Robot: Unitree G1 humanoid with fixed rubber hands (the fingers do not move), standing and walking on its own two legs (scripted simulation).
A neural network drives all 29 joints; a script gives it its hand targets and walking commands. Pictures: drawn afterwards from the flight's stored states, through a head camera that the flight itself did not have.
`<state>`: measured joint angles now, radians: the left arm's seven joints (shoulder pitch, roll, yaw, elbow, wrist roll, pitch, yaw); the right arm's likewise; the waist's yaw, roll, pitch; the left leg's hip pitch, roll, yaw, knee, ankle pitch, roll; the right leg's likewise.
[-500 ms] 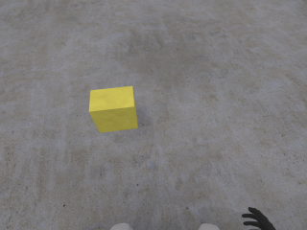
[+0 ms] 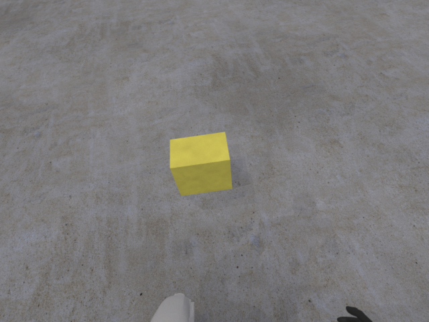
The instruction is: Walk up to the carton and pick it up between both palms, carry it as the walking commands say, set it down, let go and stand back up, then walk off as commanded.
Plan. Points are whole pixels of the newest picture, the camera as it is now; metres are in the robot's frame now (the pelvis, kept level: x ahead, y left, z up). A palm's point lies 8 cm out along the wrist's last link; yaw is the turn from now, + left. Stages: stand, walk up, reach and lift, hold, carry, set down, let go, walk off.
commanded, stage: walk up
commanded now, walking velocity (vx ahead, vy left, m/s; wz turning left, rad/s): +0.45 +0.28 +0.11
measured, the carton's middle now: (202, 165) +0.90 +0.15 -0.65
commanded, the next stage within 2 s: stand in 1.66 s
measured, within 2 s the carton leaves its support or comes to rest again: neither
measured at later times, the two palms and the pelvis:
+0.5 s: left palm (74, 250) +0.29 +0.39 -0.14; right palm out of the picture +0.04 -0.08 -0.12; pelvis +0.15 +0.16 -0.01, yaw +1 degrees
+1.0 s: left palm (76, 232) +0.34 +0.40 -0.15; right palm (251, 171) +0.49 -0.07 -0.13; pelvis +0.38 +0.17 -0.01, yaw +3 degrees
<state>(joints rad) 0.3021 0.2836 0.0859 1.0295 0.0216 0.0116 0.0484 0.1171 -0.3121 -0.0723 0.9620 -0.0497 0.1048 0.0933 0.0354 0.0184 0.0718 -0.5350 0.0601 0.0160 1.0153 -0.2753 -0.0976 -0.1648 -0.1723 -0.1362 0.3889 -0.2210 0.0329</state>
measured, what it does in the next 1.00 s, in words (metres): walks ahead: left foot, then right foot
